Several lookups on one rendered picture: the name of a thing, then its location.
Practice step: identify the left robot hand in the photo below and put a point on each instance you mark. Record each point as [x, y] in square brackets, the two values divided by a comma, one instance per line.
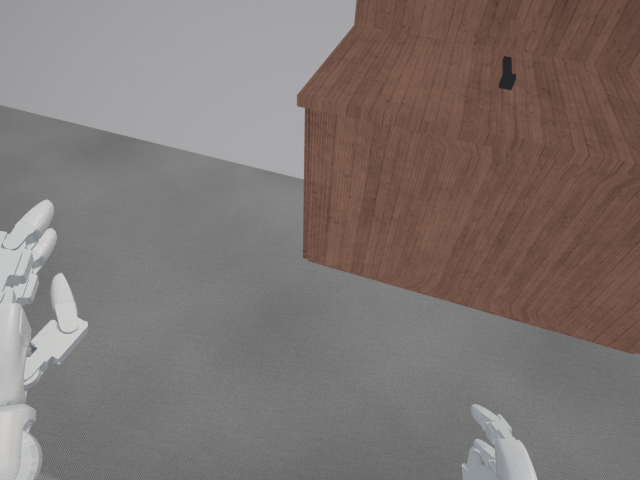
[22, 254]

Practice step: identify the robot left forearm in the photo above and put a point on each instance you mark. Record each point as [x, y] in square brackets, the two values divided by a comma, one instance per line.
[20, 452]

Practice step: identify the right robot hand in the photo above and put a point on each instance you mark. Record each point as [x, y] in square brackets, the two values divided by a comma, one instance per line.
[508, 461]

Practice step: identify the counter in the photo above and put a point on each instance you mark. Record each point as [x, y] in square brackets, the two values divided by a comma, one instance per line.
[421, 173]

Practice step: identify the tap lever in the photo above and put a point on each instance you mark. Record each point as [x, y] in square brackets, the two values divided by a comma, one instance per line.
[507, 79]

